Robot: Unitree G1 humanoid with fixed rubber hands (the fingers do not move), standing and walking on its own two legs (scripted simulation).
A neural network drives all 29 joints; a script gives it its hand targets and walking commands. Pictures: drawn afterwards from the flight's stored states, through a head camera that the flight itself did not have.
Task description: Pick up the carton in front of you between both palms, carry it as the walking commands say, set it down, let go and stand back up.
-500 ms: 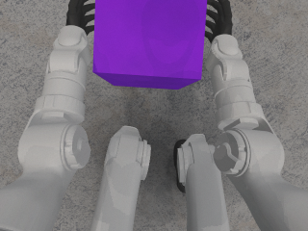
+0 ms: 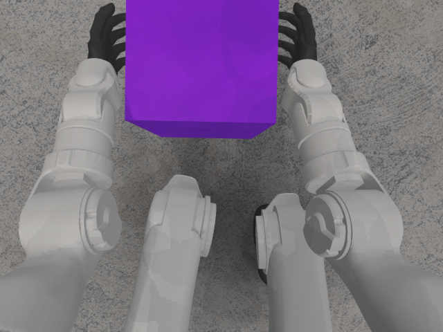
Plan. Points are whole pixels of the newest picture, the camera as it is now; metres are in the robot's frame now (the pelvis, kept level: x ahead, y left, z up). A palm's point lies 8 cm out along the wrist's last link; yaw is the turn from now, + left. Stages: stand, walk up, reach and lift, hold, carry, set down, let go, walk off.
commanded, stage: set down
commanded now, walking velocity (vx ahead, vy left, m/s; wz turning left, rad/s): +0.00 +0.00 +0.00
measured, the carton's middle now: (205, 77) +0.49 +0.10 -0.25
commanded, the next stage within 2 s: none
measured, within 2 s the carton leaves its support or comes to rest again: rests again in 0.82 s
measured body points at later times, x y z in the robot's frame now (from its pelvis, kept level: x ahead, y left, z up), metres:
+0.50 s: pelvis +0.00 +0.01 -0.01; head +0.35 +0.05 +0.27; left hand +0.51 +0.24 -0.18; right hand +0.55 -0.07 -0.18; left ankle +0.11 +0.13 -0.35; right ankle +0.10 -0.11 -0.35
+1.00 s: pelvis -0.01 +0.00 -0.02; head +0.35 +0.04 +0.24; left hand +0.49 +0.31 -0.19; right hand +0.54 -0.09 -0.20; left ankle +0.11 +0.13 -0.35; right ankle +0.10 -0.11 -0.35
